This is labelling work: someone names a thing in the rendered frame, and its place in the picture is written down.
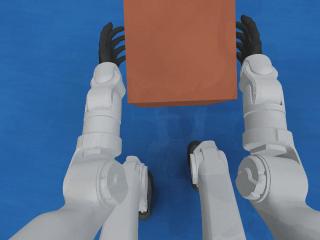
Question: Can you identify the right robot upper arm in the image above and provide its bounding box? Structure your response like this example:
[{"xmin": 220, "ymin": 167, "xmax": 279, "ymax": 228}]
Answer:
[{"xmin": 235, "ymin": 154, "xmax": 320, "ymax": 240}]

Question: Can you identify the robot right foot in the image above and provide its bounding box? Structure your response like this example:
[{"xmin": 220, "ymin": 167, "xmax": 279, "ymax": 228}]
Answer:
[{"xmin": 187, "ymin": 141, "xmax": 201, "ymax": 192}]

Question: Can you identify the left robot upper arm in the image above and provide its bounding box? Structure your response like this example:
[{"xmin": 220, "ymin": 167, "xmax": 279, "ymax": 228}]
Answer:
[{"xmin": 8, "ymin": 158, "xmax": 129, "ymax": 240}]

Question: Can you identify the robot left foot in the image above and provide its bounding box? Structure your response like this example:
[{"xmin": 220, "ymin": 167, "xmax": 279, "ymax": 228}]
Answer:
[{"xmin": 138, "ymin": 170, "xmax": 154, "ymax": 221}]

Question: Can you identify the right robot hand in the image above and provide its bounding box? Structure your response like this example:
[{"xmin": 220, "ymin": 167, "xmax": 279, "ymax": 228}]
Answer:
[{"xmin": 235, "ymin": 14, "xmax": 263, "ymax": 66}]

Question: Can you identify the left robot hand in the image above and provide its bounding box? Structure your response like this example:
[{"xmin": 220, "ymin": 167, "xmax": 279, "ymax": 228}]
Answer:
[{"xmin": 98, "ymin": 22, "xmax": 126, "ymax": 68}]

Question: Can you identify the carton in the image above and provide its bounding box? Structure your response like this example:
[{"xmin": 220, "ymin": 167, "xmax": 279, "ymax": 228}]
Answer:
[{"xmin": 123, "ymin": 0, "xmax": 238, "ymax": 108}]

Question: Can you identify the robot right forearm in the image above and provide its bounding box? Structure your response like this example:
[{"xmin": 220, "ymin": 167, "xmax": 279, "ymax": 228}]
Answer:
[{"xmin": 238, "ymin": 54, "xmax": 308, "ymax": 191}]

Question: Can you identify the robot left forearm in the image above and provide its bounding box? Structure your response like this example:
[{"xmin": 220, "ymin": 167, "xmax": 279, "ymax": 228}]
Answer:
[{"xmin": 62, "ymin": 62, "xmax": 126, "ymax": 190}]

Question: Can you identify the robot foot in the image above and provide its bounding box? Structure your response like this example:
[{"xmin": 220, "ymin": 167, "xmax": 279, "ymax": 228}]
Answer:
[
  {"xmin": 138, "ymin": 170, "xmax": 154, "ymax": 221},
  {"xmin": 187, "ymin": 141, "xmax": 201, "ymax": 192}
]

